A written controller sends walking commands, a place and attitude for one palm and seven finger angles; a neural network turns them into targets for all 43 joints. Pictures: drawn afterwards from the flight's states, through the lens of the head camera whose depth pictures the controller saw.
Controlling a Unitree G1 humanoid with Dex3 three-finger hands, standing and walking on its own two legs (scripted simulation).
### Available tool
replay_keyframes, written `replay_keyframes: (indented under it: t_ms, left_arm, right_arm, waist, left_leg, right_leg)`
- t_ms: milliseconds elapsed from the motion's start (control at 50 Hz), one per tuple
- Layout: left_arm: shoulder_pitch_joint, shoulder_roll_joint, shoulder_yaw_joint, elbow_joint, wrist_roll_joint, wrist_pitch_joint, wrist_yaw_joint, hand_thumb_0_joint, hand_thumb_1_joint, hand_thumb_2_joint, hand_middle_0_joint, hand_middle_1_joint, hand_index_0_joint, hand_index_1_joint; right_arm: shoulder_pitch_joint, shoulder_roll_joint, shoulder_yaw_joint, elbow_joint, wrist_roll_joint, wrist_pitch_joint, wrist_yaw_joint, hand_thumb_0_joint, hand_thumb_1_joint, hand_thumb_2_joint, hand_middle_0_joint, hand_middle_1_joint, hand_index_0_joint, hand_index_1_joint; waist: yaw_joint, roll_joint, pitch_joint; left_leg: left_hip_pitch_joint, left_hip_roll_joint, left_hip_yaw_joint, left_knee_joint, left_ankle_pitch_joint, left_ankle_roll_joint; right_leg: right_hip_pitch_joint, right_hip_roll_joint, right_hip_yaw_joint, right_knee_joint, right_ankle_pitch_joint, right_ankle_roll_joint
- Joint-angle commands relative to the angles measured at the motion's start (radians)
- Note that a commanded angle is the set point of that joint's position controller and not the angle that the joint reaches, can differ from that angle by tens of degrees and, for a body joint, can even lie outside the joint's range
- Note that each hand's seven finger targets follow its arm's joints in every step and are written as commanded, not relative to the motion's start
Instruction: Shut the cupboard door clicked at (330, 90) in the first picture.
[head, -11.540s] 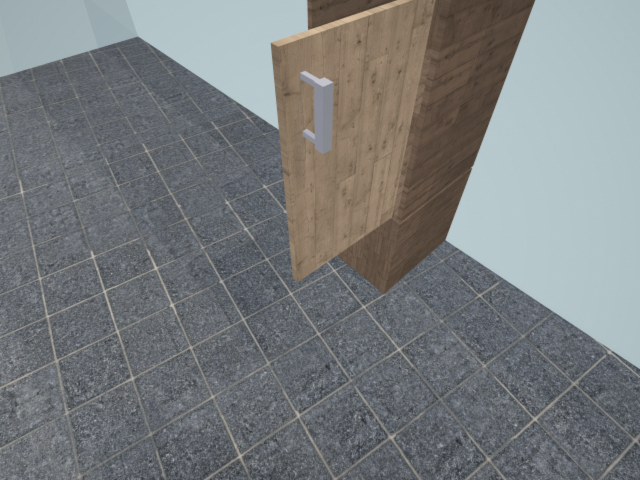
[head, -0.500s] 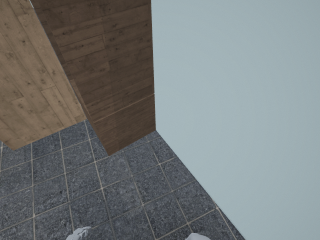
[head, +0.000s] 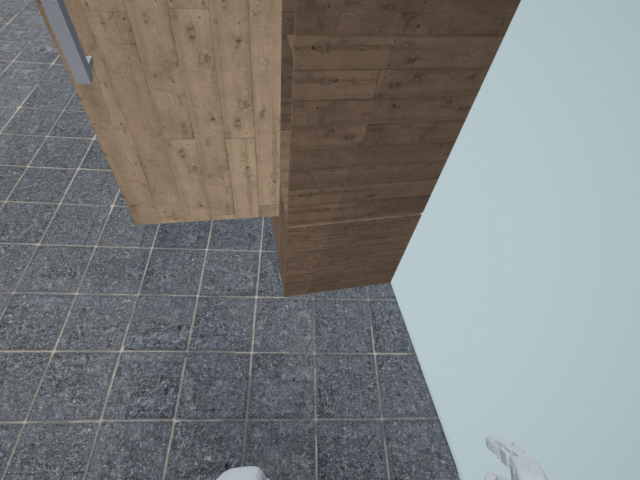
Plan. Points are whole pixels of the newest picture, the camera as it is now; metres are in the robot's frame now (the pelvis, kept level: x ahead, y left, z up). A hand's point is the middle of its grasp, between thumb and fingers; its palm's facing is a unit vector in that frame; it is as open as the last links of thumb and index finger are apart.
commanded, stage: turn to face it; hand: left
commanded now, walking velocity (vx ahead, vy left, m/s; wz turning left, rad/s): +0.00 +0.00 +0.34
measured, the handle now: (72, 35) +0.66 +0.45 +0.16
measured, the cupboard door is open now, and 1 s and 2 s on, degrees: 88 88 88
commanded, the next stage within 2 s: take the last steps up to it in 0.50 s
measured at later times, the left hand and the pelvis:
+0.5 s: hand out of the picture +0.06 +0.17 -0.15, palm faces +0.12 -0.96 -0.24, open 7.4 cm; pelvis +0.00 -0.03 +0.01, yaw +6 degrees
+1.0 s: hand out of the picture -0.09 +0.18 -0.17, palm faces +0.35 -0.92 -0.18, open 7.3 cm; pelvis +0.02 +0.02 +0.01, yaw +14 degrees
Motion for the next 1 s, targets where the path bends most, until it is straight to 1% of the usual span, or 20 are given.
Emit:
replay_keyframes:
  t_ms: [0,80,320,380,420,440,460,480,500,540,600,720,800,840,880,900,920,940,960,980]
  left_arm:
    - [-0.067,0.067,0.012,-0.097,0.002,-0.01,0.009,0.0,0.9,0.9,-0.2,-0.3,-0.2,-0.3]
    - [0.012,0.06,0.01,-0.049,0.003,-0.004,0.003,0.0,0.9,0.9,-0.2,-0.3,-0.2,-0.3]
    - [-0.054,0.013,-0.005,-0.067,-0.003,-0.004,0.011,0.0,0.9,0.9,-0.2,-0.3,-0.2,-0.3]
    - [-0.013,0.001,-0.007,-0.052,-0.009,-0.011,0.015,0.0,0.9,0.9,-0.2,-0.3,-0.2,-0.3]
    - [0.049,0.007,-0.006,-0.029,-0.011,-0.022,0.02,0.0,0.9,0.9,-0.2,-0.3,-0.2,-0.3]
    - [0.079,0.037,0.0,-0.021,-0.007,-0.033,0.025,0.0,0.9,0.9,-0.2,-0.3,-0.2,-0.3]
    - [0.087,0.098,0.011,-0.016,0.005,-0.044,0.033,0.0,0.9,0.9,-0.2,-0.3,-0.2,-0.3]
    - [0.069,0.148,0.016,-0.03,0.006,-0.047,0.033,0.0,0.9,0.9,-0.2,-0.3,-0.2,-0.3]
    - [0.028,0.134,0.005,-0.043,0.004,-0.046,0.031,0.0,0.9,0.9,-0.2,-0.3,-0.2,-0.3]
    - [-0.043,0.072,0.001,-0.05,0.0,-0.049,0.035,0.0,0.9,0.9,-0.2,-0.3,-0.2,-0.3]
    - [-0.005,0.046,-0.004,-0.032,-0.003,-0.065,0.028,0.0,0.9,0.9,-0.2,-0.3,-0.2,-0.3]
    - [0.128,0.071,0.009,0.032,0.006,-0.084,0.015,0.0,0.9,0.9,-0.2,-0.3,-0.2,-0.3]
    - [0.163,0.092,0.015,0.069,0.015,-0.086,0.006,0.0,0.9,0.9,-0.2,-0.3,-0.2,-0.3]
    - [0.154,0.092,0.015,0.083,0.018,-0.085,0.001,0.0,0.9,0.9,-0.2,-0.3,-0.2,-0.3]
    - [0.107,0.091,0.013,0.083,0.009,-0.08,-0.003,0.0,0.9,0.9,-0.2,-0.3,-0.2,-0.3]
    - [0.087,0.074,0.008,0.081,0.003,-0.077,-0.008,0.0,0.9,0.9,-0.2,-0.3,-0.2,-0.3]
    - [0.081,0.03,-0.002,0.065,-0.003,-0.074,-0.015,0.0,0.9,0.9,-0.2,-0.3,-0.2,-0.3]
    - [0.047,-0.021,-0.013,0.028,-0.005,-0.077,-0.019,0.0,0.9,0.9,-0.2,-0.3,-0.2,-0.3]
    - [-0.03,-0.013,-0.013,-0.004,0.001,-0.075,-0.016,0.0,0.9,0.9,-0.2,-0.3,-0.2,-0.3]
    - [-0.033,-0.008,-0.009,0.003,0.011,-0.075,-0.016,0.0,0.9,0.9,-0.2,-0.3,-0.2,-0.3]
  right_arm:
    - [0.117,-0.201,-0.04,-0.034,-0.004,-0.005,-0.038,0.0,-0.9,-0.9,0.2,0.3,0.2,0.3]
    - [0.1,-0.161,-0.022,-0.04,0.003,-0.019,-0.04,0.0,-0.9,-0.9,0.2,0.3,0.2,0.3]
    - [0.177,-0.13,-0.027,0.023,-0.007,-0.007,-0.038,0.0,-0.9,-0.9,0.2,0.3,0.2,0.3]
    - [0.163,-0.13,-0.029,0.032,-0.008,-0.001,-0.037,0.0,-0.9,-0.9,0.2,0.3,0.2,0.3]
    - [0.141,-0.117,-0.027,0.034,0.002,0.0,-0.034,0.0,-0.9,-0.9,0.2,0.3,0.2,0.3]
    - [0.136,-0.091,-0.025,0.033,0.01,-0.001,-0.029,0.0,-0.9,-0.9,0.2,0.3,0.2,0.3]
    - [0.153,-0.034,-0.019,0.027,0.019,-0.001,-0.024,0.0,-0.9,-0.9,0.2,0.3,0.2,0.3]
    - [0.124,-0.032,-0.016,0.01,0.014,0.007,-0.022,0.0,-0.9,-0.9,0.2,0.3,0.2,0.3]
    - [0.131,-0.056,-0.028,0.021,0.006,0.019,-0.015,0.0,-0.9,-0.9,0.2,0.3,0.2,0.3]
    - [0.161,-0.049,-0.035,0.063,0.002,0.037,-0.015,0.0,-0.9,-0.9,0.2,0.3,0.2,0.3]
    - [0.178,-0.019,-0.027,0.088,0.002,0.033,-0.014,0.0,-0.9,-0.9,0.2,0.3,0.2,0.3]
    - [0.095,-0.009,-0.02,0.075,-0.005,0.008,-0.003,0.0,-0.9,-0.9,0.2,0.3,0.2,0.3]
    - [0.052,0.002,-0.01,0.058,-0.002,-0.012,0.005,0.0,-0.9,-0.9,0.2,0.3,0.2,0.3]
    - [0.071,0.015,-0.007,0.059,-0.001,-0.021,0.009,0.0,-0.9,-0.9,0.2,0.3,0.2,0.3]
    - [0.176,0.012,-0.002,0.098,-0.003,-0.033,0.004,0.0,-0.9,-0.9,0.2,0.3,0.2,0.3]
    - [0.245,-0.017,-0.007,0.124,-0.001,-0.041,-0.003,0.0,-0.9,-0.9,0.2,0.3,0.2,0.3]
    - [0.339,-0.086,-0.026,0.147,-0.005,-0.047,-0.014,0.0,-0.9,-0.9,0.2,0.3,0.2,0.3]
    - [0.428,-0.164,-0.048,0.156,-0.012,-0.045,-0.024,0.0,-0.9,-0.9,0.2,0.3,0.2,0.3]
    - [0.46,-0.184,-0.044,0.159,-0.014,-0.039,-0.035,0.0,-0.9,-0.9,0.2,0.3,0.2,0.3]
    - [0.401,-0.148,-0.03,0.15,-0.012,-0.043,-0.034,0.0,-0.9,-0.9,0.2,0.3,0.2,0.3]
  waist:
    - [-0.068,0.309,-0.144]
    - [-0.027,0.148,-0.146]
    - [-0.058,0.19,-0.131]
    - [-0.04,0.222,-0.146]
    - [-0.007,0.198,-0.16]
    - [0.011,0.118,-0.163]
    - [0.006,-0.082,-0.162]
    - [0.014,-0.203,-0.099]
    - [-0.001,-0.089,-0.08]
    - [-0.042,-0.119,-0.043]
    - [-0.037,-0.054,-0.037]
    - [0.035,-0.068,-0.021]
    - [0.052,-0.091,-0.002]
    - [0.035,-0.117,0.004]
    - [-0.025,-0.082,-0.001]
    - [-0.06,-0.004,-0.021]
    - [-0.105,0.178,-0.07]
    - [-0.14,0.407,-0.09]
    - [-0.159,0.311,-0.03]
    - [-0.126,0.259,-0.005]
  left_leg:
    - [0.253,0.313,-0.341,-0.316,0.567,0.14]
    - [0.253,0.25,-0.264,-0.347,0.527,0.106]
    - [0.226,0.247,-0.355,-0.357,0.365,0.132]
    - [0.171,0.229,-0.378,-0.333,0.358,0.123]
    - [0.087,0.186,-0.36,-0.288,0.293,0.081]
    - [0.012,0.133,-0.32,-0.228,0.227,0.032]
    - [-0.135,0.017,-0.197,-0.084,0.026,-0.039]
    - [-0.156,-0.053,-0.125,0.111,-0.231,-0.077]
    - [-0.125,-0.034,-0.152,0.272,-0.24,-0.075]
    - [-0.167,-0.008,-0.148,0.405,-0.165,-0.092]
    - [-0.185,0.008,-0.133,0.423,-0.093,-0.108]
    - [-0.212,0.035,-0.091,0.231,-0.108,-0.109]
    - [-0.152,0.029,-0.05,0.063,-0.135,-0.093]
    - [-0.04,0.006,-0.016,-0.053,-0.114,-0.082]
    - [0.195,-0.027,0.03,-0.219,0.019,-0.072]
    - [0.334,-0.024,0.011,-0.269,0.031,-0.064]
    - [0.468,0.111,-0.173,-0.315,-0.057,-0.01]
    - [0.507,0.305,-0.448,-0.44,-0.163,0.075]
    - [0.428,0.381,-0.498,-0.499,-0.173,0.142]
    - [0.349,0.348,-0.452,-0.507,-0.199,0.14]
  right_leg:
    - [-0.248,0.03,0.194,0.287,0.024,0.013]
    - [-0.221,0.055,0.196,0.289,0.168,0.026]
    - [-0.093,0.104,0.172,-0.048,0.091,0.012]
    - [0.032,0.136,0.157,-0.207,0.125,-0.007]
    - [0.187,0.14,0.148,-0.41,0.273,-0.016]
    - [0.297,0.097,0.188,-0.547,0.352,-0.023]
    - [0.389,-0.099,0.388,-0.625,0.366,-0.086]
    - [0.256,-0.275,0.511,-0.663,0.447,-0.202]
    - [0.151,-0.278,0.444,-0.665,0.425,-0.242]
    - [0.168,-0.174,0.341,-0.639,0.564,-0.211]
    - [0.226,-0.129,0.231,-0.6,0.684,-0.179]
    - [0.34,-0.182,0.286,-0.662,0.433,-0.194]
    - [0.329,-0.198,0.28,-0.667,0.364,-0.212]
    - [0.255,-0.176,0.248,-0.648,0.312,-0.191]
    - [0.102,-0.123,0.177,-0.591,0.213,-0.147]
    - [0.01,-0.074,0.131,-0.517,0.171,-0.116]
    - [-0.123,0.005,0.063,-0.324,0.122,-0.077]
    - [-0.266,0.104,-0.001,-0.059,-0.019,-0.05]
    - [-0.326,0.093,0.087,0.108,-0.043,-0.071]
    - [-0.318,0.06,0.134,0.174,0.005,-0.09]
